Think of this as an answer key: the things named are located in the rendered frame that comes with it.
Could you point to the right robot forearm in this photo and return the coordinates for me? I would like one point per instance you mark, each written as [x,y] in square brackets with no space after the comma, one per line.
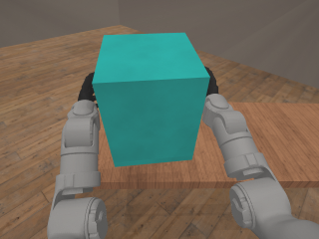
[242,160]

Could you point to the table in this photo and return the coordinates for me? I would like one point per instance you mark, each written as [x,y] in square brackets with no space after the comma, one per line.
[286,133]

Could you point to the right robot upper arm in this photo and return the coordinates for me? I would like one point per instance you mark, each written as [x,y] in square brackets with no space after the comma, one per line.
[262,206]

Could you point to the left robot upper arm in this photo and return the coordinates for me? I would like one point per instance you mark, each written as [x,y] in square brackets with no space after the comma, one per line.
[79,218]

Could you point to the robot right hand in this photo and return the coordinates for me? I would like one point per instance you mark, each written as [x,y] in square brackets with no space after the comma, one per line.
[212,86]

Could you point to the robot left hand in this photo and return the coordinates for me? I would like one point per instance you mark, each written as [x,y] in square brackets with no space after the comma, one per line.
[87,90]

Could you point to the left robot forearm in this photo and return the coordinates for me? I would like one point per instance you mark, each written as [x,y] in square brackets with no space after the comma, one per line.
[79,163]

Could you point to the carton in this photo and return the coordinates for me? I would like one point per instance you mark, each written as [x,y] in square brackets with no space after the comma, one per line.
[150,90]

